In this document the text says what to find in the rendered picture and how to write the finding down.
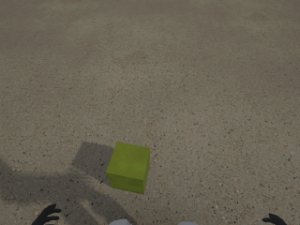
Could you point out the robot left hand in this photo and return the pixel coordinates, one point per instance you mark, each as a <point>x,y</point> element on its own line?
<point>43,217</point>

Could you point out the carton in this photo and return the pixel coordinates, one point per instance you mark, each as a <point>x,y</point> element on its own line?
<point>129,166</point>

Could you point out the robot right hand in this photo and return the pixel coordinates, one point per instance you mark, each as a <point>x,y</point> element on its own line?
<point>274,219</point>

